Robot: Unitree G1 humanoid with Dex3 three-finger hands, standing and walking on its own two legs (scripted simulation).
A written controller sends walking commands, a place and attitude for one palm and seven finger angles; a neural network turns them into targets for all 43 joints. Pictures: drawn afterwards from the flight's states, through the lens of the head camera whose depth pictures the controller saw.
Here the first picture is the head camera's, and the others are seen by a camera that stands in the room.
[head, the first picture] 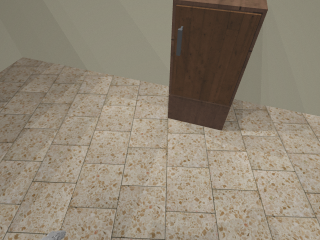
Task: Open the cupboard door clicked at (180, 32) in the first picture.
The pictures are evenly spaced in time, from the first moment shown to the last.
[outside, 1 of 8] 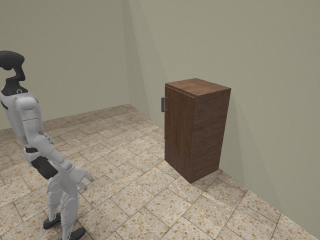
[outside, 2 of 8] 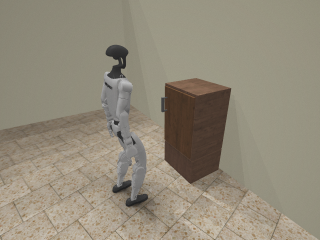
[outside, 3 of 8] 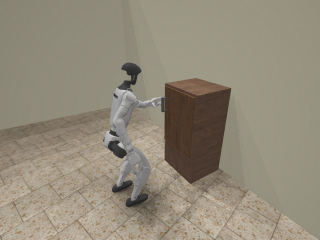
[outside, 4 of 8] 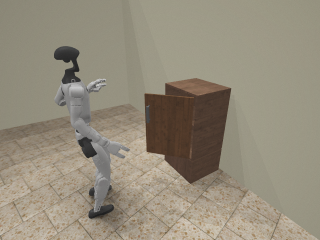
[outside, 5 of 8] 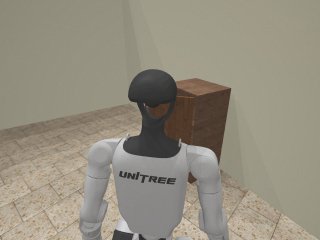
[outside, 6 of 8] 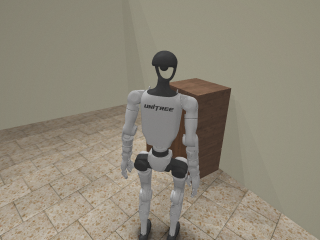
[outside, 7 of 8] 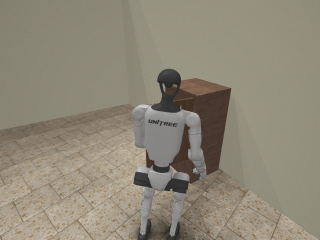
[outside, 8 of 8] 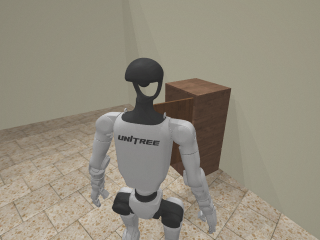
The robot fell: no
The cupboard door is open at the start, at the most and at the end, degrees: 0 84 84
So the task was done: yes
